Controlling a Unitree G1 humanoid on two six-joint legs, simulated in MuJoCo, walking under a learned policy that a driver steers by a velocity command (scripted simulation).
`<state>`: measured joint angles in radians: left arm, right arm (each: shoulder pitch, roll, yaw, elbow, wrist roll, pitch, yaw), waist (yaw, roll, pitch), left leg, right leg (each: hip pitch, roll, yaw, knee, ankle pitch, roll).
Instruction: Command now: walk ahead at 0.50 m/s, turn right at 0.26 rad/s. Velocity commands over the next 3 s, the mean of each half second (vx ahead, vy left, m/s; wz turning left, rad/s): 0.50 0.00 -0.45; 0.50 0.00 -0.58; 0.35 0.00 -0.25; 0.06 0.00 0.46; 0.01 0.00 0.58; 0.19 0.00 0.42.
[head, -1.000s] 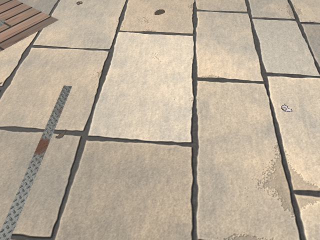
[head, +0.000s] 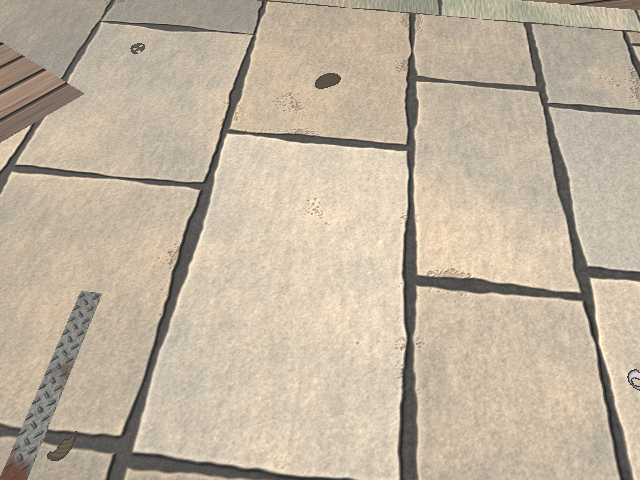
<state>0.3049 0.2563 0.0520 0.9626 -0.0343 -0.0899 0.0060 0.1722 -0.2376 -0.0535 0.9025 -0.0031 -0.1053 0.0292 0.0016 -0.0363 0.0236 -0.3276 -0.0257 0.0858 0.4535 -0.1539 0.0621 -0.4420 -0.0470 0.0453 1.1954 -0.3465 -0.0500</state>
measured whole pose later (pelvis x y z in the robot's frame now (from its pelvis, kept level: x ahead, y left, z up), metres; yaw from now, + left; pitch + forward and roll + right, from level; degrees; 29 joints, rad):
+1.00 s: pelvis +0.55 -0.12 -0.01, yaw -33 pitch +3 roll +1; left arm 0.35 0.28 0.07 0.76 -0.03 -0.04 0.02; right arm 0.08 -0.26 -0.06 0.75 -0.01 -0.13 0.02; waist 0.04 -0.03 0.00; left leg -0.42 -0.03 0.01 0.53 -0.16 0.02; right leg -0.32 0.07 0.15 1.10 -0.48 -0.04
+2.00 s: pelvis +0.75 -0.26 +0.01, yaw -21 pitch +3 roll -3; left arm 0.08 0.31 0.10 0.79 0.01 0.02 0.06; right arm 0.24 -0.29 -0.06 0.71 0.00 0.01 -0.02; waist -0.02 -0.03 0.03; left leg -0.32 -0.02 -0.04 0.48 -0.21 0.06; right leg -0.59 0.01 0.03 1.10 -0.36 0.05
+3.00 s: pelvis +0.83 -0.23 +0.01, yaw +9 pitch +2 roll -1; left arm 0.15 0.33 0.08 0.80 -0.01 -0.06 -0.03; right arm 0.41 -0.25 -0.04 0.67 0.00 -0.05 0.00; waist -0.03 -0.04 0.00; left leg -0.04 -0.03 -0.02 0.26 -0.25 0.06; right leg -0.64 -0.09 0.01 0.90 -0.07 0.02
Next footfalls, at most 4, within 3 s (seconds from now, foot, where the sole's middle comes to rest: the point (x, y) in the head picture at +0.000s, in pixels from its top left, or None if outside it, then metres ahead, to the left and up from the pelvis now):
0.44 right None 0.37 -0.17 -0.77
0.92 left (360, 376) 0.71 -0.08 -0.77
1.38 right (518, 367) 0.74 -0.45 -0.77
1.80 left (410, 328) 0.84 -0.21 -0.77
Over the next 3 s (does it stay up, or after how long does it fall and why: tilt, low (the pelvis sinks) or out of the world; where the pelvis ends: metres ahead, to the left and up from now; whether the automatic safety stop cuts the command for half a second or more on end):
stays up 0.83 -0.23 0.01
